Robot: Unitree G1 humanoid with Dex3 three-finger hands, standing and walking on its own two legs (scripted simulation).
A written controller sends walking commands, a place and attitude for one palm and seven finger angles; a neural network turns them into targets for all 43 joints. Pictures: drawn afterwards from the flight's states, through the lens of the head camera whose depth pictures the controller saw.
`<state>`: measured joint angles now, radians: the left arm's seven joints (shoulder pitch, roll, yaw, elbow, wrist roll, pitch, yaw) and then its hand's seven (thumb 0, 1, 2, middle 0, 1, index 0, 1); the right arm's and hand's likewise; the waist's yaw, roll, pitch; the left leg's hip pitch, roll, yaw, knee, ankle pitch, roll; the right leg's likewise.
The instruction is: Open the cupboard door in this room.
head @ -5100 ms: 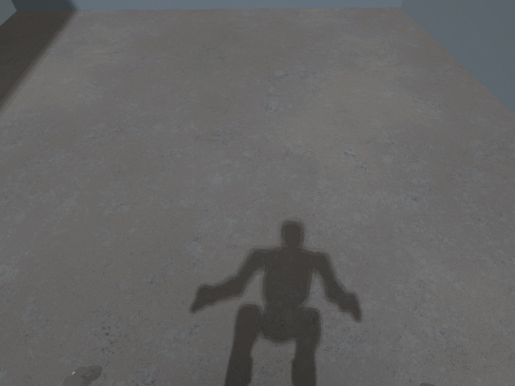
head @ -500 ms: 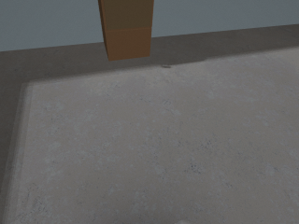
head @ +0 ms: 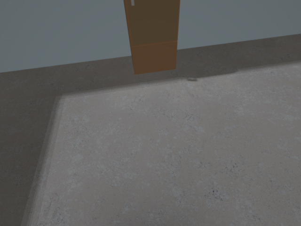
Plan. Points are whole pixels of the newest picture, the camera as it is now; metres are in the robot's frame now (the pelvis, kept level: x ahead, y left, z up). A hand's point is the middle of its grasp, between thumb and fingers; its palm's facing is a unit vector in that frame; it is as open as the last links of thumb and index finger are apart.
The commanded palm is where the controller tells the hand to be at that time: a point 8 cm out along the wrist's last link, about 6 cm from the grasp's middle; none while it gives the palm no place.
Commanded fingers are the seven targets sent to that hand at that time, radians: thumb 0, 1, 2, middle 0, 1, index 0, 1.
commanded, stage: stand and wait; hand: left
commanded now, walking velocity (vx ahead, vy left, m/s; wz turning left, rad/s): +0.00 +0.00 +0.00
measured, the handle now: out of the picture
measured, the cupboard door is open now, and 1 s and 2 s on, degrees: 0 0 0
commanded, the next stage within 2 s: turn or walk to find it in 0.22 s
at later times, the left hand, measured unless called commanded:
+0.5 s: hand out of the picture +0.02 +0.21 -0.18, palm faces +0.06 -0.98 -0.17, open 7.4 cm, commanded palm none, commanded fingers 0.00 0.90 0.90 -0.20 -0.30 -0.20 -0.30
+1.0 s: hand out of the picture +0.00 +0.21 -0.18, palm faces +0.06 -0.98 -0.18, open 7.4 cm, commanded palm none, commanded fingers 0.00 0.90 0.90 -0.20 -0.30 -0.20 -0.30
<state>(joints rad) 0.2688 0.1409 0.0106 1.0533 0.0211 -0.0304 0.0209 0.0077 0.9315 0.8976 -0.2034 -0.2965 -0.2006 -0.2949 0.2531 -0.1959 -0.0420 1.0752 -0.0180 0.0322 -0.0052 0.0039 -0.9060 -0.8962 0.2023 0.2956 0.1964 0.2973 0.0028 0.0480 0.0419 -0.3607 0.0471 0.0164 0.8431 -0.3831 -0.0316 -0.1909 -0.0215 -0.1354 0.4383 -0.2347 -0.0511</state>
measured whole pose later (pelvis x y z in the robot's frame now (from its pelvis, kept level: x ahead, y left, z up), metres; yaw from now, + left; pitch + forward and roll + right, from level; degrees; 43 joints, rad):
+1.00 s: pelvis +0.04 +0.04 -0.01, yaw +2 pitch +0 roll +0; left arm 0.36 0.14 0.02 1.13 0.04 -0.01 0.00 0.01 0.91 0.90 -0.20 -0.30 -0.20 -0.29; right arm 0.38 -0.13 -0.03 1.15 -0.02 0.01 -0.01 0.00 -0.90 -0.90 0.20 0.30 0.20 0.30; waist -0.01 0.02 -0.02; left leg -0.23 -0.02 0.05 0.51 -0.30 0.05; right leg -0.17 -0.07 -0.11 0.51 -0.35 0.01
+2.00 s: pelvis +0.40 +0.11 +0.00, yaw +6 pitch -1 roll +0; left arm 0.24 0.16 0.04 1.07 0.02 -0.06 0.02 -0.01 0.95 0.90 -0.20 -0.30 -0.20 -0.30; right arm 0.25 -0.18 -0.05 1.08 -0.02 -0.01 0.01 0.00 -0.91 -0.90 0.20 0.30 0.19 0.30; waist -0.01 0.03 0.06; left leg -0.48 0.11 0.08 0.96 -0.31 -0.03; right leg -0.20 -0.05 -0.18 0.44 -0.22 -0.03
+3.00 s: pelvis +0.51 +0.14 +0.00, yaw +5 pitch -1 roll +0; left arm 0.30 0.13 -0.01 1.15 0.01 -0.01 0.04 0.01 0.91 0.90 -0.20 -0.30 -0.20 -0.29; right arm 0.31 -0.10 0.00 1.19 -0.01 -0.01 -0.02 0.00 -0.91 -0.90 0.20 0.30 0.20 0.30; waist -0.01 0.00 0.04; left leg -0.17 0.04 0.15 0.39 -0.19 0.01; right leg -0.08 -0.06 -0.09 0.38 -0.27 0.03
